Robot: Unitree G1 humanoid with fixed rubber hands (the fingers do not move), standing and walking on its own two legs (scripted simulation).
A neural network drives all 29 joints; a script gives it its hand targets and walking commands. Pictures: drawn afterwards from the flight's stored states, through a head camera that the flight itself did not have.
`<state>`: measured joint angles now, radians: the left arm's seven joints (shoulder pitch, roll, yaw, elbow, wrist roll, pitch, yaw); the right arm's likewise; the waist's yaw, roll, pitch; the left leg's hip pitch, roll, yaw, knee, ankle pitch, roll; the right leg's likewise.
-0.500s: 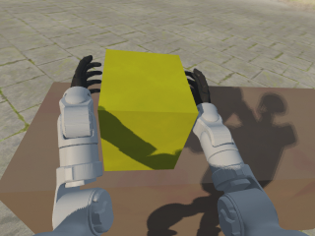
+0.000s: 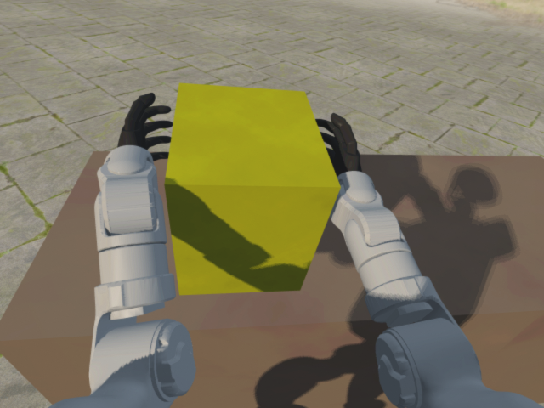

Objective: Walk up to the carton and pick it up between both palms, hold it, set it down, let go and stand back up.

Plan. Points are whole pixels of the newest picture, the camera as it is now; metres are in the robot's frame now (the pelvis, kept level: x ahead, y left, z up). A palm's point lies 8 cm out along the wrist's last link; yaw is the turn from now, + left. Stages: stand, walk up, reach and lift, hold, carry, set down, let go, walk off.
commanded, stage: reach and lift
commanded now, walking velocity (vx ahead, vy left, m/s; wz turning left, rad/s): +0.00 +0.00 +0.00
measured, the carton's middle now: (242, 192) +0.39 +0.01 +0.16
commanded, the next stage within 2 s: hold in 0.10 s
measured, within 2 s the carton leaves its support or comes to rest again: neither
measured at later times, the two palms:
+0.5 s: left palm (123, 147) +0.36 +0.15 +0.26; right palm (345, 163) +0.36 -0.13 +0.23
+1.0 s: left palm (123, 146) +0.36 +0.15 +0.26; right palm (345, 161) +0.36 -0.13 +0.23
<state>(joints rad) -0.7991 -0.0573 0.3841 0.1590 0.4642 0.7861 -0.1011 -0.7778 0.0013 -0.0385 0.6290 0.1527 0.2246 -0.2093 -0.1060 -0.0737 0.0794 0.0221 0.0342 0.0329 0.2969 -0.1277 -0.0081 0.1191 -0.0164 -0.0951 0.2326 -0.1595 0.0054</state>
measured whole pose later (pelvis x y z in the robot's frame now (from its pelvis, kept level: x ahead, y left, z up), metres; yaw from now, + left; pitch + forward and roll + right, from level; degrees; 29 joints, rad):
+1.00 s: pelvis +0.00 +0.00 +0.00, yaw +0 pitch -12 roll -1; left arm -0.79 -0.04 0.39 0.10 0.47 0.87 -0.13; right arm -0.79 -0.02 0.01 0.57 0.23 0.33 -0.24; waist -0.10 -0.07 0.04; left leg 0.04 0.04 0.03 0.30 -0.13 -0.01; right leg 0.13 -0.01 -0.09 0.25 -0.17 0.00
